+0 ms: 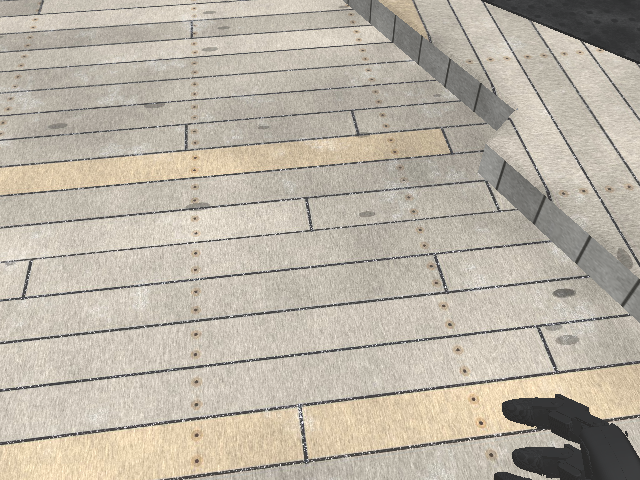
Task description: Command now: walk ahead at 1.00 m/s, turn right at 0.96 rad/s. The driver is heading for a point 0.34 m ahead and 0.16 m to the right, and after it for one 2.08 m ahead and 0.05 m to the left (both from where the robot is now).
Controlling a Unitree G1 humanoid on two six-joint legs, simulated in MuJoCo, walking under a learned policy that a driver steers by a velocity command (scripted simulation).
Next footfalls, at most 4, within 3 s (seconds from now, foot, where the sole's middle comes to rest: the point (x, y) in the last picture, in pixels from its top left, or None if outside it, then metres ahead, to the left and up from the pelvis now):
0.18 left None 0.38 0.17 -0.77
0.58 right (437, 430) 0.60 -0.17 -0.77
1.02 left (319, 394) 0.66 0.09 -0.77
1.48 right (410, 376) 0.72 -0.11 -0.77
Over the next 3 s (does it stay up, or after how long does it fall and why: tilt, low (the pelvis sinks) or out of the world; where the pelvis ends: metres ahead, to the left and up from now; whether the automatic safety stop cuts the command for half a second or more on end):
stays up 0.81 -0.03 0.01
